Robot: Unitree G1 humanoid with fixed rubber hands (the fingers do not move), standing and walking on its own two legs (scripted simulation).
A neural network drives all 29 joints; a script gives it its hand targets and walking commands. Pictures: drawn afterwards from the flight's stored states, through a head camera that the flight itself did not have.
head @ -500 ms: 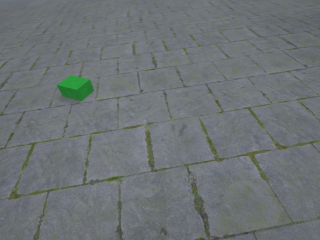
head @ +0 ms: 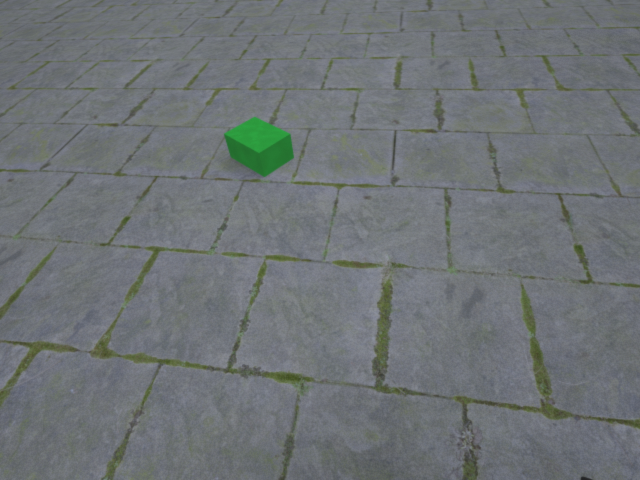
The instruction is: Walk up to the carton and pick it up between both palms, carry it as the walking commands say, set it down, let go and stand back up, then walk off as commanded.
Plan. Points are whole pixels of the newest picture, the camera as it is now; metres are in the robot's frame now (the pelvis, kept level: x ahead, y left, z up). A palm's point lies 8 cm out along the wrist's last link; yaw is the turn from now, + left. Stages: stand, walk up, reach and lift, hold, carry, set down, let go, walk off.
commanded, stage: walk up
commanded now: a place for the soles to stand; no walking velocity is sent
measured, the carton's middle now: (259, 145) +1.83 +0.46 -0.67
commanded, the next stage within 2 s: none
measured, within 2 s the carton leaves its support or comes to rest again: neither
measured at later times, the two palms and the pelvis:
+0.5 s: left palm (110, 383) +0.29 +0.36 -0.07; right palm (524, 307) +0.43 -0.29 -0.09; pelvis +0.27 +0.02 +0.00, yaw +11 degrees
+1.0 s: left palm (118, 281) +0.49 +0.43 -0.07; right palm (443, 200) +0.68 -0.20 -0.08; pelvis +0.50 +0.09 +0.01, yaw +15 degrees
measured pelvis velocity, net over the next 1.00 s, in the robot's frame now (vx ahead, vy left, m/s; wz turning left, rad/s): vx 0.50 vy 0.09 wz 0.25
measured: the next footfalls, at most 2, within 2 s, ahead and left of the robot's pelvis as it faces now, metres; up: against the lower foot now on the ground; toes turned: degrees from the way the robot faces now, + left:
left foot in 0.24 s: +0.31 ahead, +0.15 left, +0.00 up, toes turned +11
right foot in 0.46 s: +0.37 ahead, -0.10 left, +0.00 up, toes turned +3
